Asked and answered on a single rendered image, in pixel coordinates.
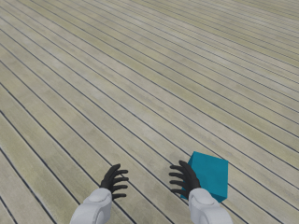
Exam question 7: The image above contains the carton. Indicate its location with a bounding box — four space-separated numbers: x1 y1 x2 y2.
180 151 229 203

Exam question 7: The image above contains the right robot hand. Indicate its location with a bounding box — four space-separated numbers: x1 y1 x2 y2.
169 160 202 200

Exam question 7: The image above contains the left robot forearm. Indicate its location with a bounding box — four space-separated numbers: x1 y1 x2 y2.
69 188 112 224

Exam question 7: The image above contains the right robot forearm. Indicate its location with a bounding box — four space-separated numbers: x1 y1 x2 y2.
188 188 234 224

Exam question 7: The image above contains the left robot hand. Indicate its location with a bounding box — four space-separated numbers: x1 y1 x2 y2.
99 163 129 201

